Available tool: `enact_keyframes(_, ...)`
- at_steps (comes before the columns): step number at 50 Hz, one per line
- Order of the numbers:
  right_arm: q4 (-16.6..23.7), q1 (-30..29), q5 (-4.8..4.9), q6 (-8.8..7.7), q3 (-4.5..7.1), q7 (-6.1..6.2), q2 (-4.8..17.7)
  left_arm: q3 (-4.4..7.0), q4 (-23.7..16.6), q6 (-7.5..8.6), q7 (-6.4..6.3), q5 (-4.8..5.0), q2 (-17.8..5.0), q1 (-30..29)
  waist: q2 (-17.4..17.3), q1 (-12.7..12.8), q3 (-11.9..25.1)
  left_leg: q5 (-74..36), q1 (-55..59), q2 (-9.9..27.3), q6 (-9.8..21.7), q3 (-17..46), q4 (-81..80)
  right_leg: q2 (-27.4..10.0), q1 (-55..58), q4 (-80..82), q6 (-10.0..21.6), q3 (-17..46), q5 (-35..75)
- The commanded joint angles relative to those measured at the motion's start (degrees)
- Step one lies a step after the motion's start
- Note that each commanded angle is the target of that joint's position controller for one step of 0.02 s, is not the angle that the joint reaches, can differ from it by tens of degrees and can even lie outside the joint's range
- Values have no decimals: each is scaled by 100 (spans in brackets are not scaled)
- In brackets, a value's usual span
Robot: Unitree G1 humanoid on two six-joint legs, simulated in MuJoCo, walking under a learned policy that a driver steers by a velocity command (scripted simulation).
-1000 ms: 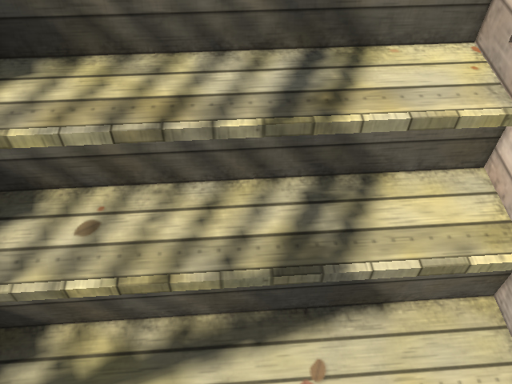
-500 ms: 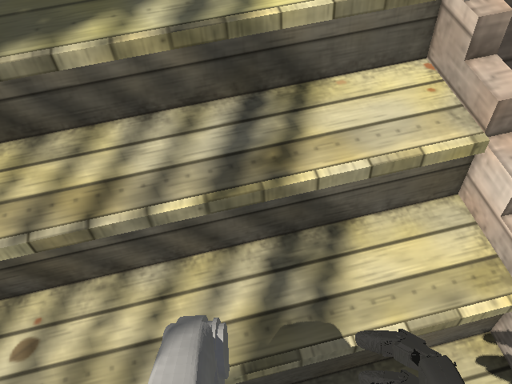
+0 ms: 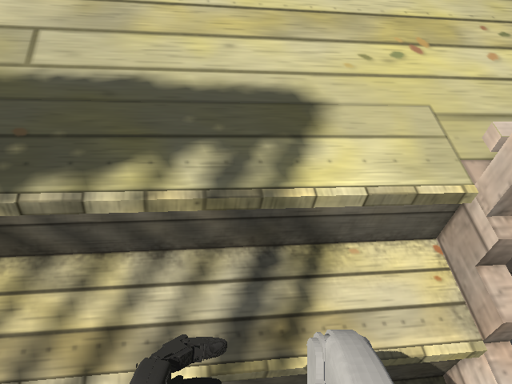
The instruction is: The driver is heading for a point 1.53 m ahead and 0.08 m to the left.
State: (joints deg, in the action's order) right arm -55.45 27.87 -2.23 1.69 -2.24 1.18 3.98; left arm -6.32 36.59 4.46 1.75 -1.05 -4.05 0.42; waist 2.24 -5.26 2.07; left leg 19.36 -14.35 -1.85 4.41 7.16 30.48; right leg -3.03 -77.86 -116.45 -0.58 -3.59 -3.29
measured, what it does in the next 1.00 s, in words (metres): climbs: right foot 0.19 m higher, then left foot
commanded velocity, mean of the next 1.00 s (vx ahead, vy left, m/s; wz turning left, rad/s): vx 0.04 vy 0.00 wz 0.12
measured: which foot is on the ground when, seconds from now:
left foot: down 0.00-0.14, up 0.16-0.58, down 0.60-0.98, up 1.00-1.00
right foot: up 0.00-0.10, down 0.12-0.60, up 0.62-0.96, down 0.98-1.00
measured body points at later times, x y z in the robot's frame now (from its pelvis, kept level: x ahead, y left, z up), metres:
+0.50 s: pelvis +0.14 +0.01 +0.16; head +0.16 +0.01 +0.61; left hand +0.14 +0.27 +0.03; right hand +0.42 -0.11 +0.08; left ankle +0.19 +0.17 -0.44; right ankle +0.21 -0.12 -0.55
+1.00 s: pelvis +0.21 +0.05 +0.17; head +0.23 +0.05 +0.62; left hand +0.33 +0.30 +0.06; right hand +0.39 -0.19 +0.06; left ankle +0.19 +0.17 -0.55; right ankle +0.23 -0.03 -0.55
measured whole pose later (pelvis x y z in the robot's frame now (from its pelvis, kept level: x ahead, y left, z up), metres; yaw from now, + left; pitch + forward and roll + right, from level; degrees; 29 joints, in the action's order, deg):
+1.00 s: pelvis +0.21 +0.05 +0.17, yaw +4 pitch +3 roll +1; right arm -39.3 6.7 -1.0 2.7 2.1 3.9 12.8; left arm 2.3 40.6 -3.3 -1.9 -0.7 -10.8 11.2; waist -0.3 -0.6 0.9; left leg 21.1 -20.8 7.0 -0.4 -12.6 40.9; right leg 0.4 -23.3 -39.0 2.8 -3.7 -17.2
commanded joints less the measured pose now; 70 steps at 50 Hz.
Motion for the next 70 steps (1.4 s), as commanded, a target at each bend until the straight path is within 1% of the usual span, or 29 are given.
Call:
enact_keyframes(1, 60, 933, -1, 144, 268, 254, 928, -16, -1022, 146, -38, 25, 8, -1719, -1155, -202, 229, -3250, 1094, 988, 262, 1624, -862, 179, -594, 1004, -329, -319, -235)
enact_keyframes(3, 174, 751, 218, 197, 464, 484, 1185, -111, -1327, 33, -199, 33, 139, -2339, -1382, -71, 30, -3486, 572, 1138, 330, 1537, -2151, 171, 913, 2810, -244, -531, -1583)
enact_keyframes(4, 189, 376, 221, 212, 520, 533, 1403, -61, -1112, -61, -247, 128, 59, -1532, -1763, 389, 400, -4297, 720, 1304, 463, 1326, -2103, 226, 2000, 3530, -95, -422, -2111)
enact_keyframes(6, 310, -225, 134, -76, 598, 310, 1740, 543, -515, -17, -338, 28, -1162, 341, -2606, 1149, 1509, -11183, 1153, 1104, 661, 569, -821, 624, 4679, 4561, 569, -448, -2079)
enact_keyframes(7, 548, -909, 129, -265, 648, 259, 1878, 734, -227, 78, -266, -56, -1688, 1335, -2144, 1703, 2216, -11595, 1095, 1025, 662, 583, 414, 196, 5887, 5374, 956, 668, -1681)
enact_keyframes(8, 666, -699, 185, -418, 627, 89, 1555, 882, -124, 52, -258, -347, -1965, 1857, -164, 1592, 3365, -9354, -366, 483, 395, 523, 1976, -1056, 7891, 6289, 1827, 2891, 352)
enact_keyframes(9, 823, -1083, 89, -470, 495, -119, 1015, 904, -74, -157, -375, -525, -1947, 2086, 2134, 1708, 3441, -1022, -1842, -759, -1, 534, 4818, -2138, 8458, 8769, 2624, 5708, 1497)
enact_keyframes(10, 885, -1254, 71, -472, 558, -391, 1159, 824, -78, -321, -533, -418, -1422, 1474, 1341, 1403, 2957, 11, -2423, -797, -268, 1087, 7356, -2173, 7441, 9051, 2446, 6188, -411)
enact_keyframes(12, 1668, -2052, 167, -218, 367, -362, 665, 620, 396, -546, -721, 114, -487, 372, 74, 521, 130, 70, -3574, -315, -339, 363, 8300, -1674, 4836, 8425, 1626, 3513, -2413)
enact_keyframes(15, 1664, -1289, 307, 14, 225, -158, 458, 612, 770, -491, -644, -22, -326, 166, -430, -120, -615, -864, -3528, -135, -163, 21, 8488, -1317, 3734, 8227, 938, 1548, -2590)
enact_keyframes(20, 2191, -1902, 293, -11, 165, 77, 753, 766, 692, -579, -663, -166, -875, 729, 494, 161, -170, -2198, -4046, 216, -648, -234, 6986, -1364, 4833, 8810, 1027, 321, -1265)
enact_keyframes(25, 2215, -2330, 248, 112, 17, -29, 711, 1091, 405, -605, -753, 32, -1702, 855, 563, 469, 486, -303, -1342, 491, -787, -1219, 3210, -1328, 4939, 9546, 919, 103, -1460)
enact_keyframes(29, 1392, -1319, 217, 88, 377, -74, 1031, 884, 1118, -544, -465, 142, -1028, 1173, 183, 236, -152, -696, 56, 332, -265, -1094, -108, -960, 5504, 8791, 517, 139, -2451)
enact_keyframes(31, 1476, -1492, 7, -62, 276, -134, 1003, 822, 1485, -524, -323, -86, -720, 2204, -1233, 808, 195, -4413, 959, 1635, 32, 451, -164, -497, 4802, 6977, 51, 342, -2573)
enact_keyframes(32, 1629, -1507, -168, -54, 288, -169, 1076, 770, 1384, -510, -360, 55, -566, 2364, -1824, 660, 1002, -2470, 727, 2306, 987, 1508, -938, -401, 4905, 6621, -139, 500, -2436)
enact_keyframes(35, 1691, -2093, -197, -82, 371, 62, 1150, 1054, 1019, -686, -530, 253, -1231, 1092, -1412, 443, -109, -314, -290, 2428, 1303, 1546, -1544, -75, 4004, 3859, -477, 696, -2857)
enact_keyframes(41, 1796, -2016, 21, -52, 447, 483, 1224, 834, 511, -569, -541, 32, -598, 1140, -627, 677, 233, -2257, 598, 1922, 871, -213, -878, -71, 3639, 4540, -369, 663, -1895)
enact_keyframes(46, 2031, -2235, 72, 20, 526, 358, 1411, 900, 398, -711, -364, 11, -942, 1716, -1129, 632, 503, -3566, 320, 2248, 926, -802, -418, 117, 5388, 7236, 58, -84, -1301)
enact_keyframes(48, 1818, -1972, 183, 111, 565, 298, 1378, 985, 238, -786, -372, 69, -1057, 1376, -745, 482, 235, -2717, 235, 2002, 392, -1126, 266, 307, 5481, 8379, 351, -100, -857)
enact_keyframes(50, 1846, -1967, 72, 54, 523, 184, 1170, 1238, 34, -810, -405, 11, -1822, 1726, 1028, 646, 593, 426, -1785, 971, -509, -1653, 2594, -793, 7243, 8790, 1115, 2018, 2500)
enact_keyframes(51, 1957, -2046, 158, -12, 445, 177, 1046, 1226, -344, -726, -381, -187, -2042, 1723, 1390, 936, 1096, 1649, -2594, 233, -1031, -994, 4687, -1725, 7534, 9341, 2226, 3827, 2244)
enact_keyframes(52, 1915, -2193, 298, -77, 469, 128, 1019, 1155, -532, -596, -364, -315, -1948, 1526, 599, 979, 1202, 1468, -2967, 266, -1184, -311, 5827, -1744, 7362, 9474, 2479, 3936, 1339)
enact_keyframes(54, 1989, -2492, 215, -176, 444, 109, 1043, 1044, -701, -632, -447, -92, -1652, 778, -243, 697, 495, 616, -3423, 371, -1200, -115, 6192, -1197, 6940, 9373, 1920, 3216, 218)
enact_keyframes(56, 2330, -2592, 102, -156, 366, 182, 1055, 956, -667, -791, -542, 66, -1580, 686, 51, 506, 107, 121, -3516, 173, -1252, -266, 6236, -681, 6599, 9187, 1753, 2850, 135)
enact_keyframes(62, 2335, -2161, 174, -31, 179, 208, 826, 936, -1211, -813, -559, 50, -1471, 360, 329, 455, 453, 338, -2011, -5, -1054, -915, 3572, -307, 5879, 9127, 1340, 2030, 646)
enact_keyframes(64, 2275, -2081, 219, 41, 237, 262, 880, 931, -1243, -792, -532, -119, -1467, 474, 860, 638, 593, 402, -1436, -128, -914, -1002, 3014, -523, 5656, 9164, 1443, 2494, 394)
enact_keyframes(67, 2223, -1687, 285, 53, 289, 294, 910, 903, -1263, -712, -485, 91, -1448, 492, 1029, 524, 659, -192, -905, -140, -706, -718, 798, -568, 6150, 8875, 1269, 2880, 1146)
enact_keyframes(69, 2115, -1498, 261, 22, 419, 291, 1094, 916, -1190, -665, -490, 230, -1347, 497, 585, 457, 654, -1468, -85, 182, -505, -414, -91, -211, 5724, 8076, 840, 2473, 922)
enact_keyframes(70, 2102, -1326, 104, 21, 528, 290, 1428, 867, -1170, -582, -417, 219, -1013, 589, -708, 498, 857, -3958, 980, 1127, -51, 492, -74, 425, 4567, 6574, 403, 1724, -995)
Velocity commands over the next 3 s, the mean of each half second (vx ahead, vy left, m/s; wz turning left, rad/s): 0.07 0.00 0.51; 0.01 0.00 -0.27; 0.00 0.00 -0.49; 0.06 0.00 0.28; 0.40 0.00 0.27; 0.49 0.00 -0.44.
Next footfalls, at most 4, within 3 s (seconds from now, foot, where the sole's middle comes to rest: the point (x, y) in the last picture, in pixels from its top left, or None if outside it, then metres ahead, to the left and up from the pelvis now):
0.12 right None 0.25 -0.12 -0.59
0.60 left None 0.23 0.19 -0.59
0.98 right None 0.27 -0.03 -0.59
1.38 left None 0.27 0.17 -0.59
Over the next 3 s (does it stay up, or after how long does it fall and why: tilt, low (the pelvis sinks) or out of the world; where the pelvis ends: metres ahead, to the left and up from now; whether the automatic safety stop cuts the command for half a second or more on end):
stays up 0.57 0.33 0.40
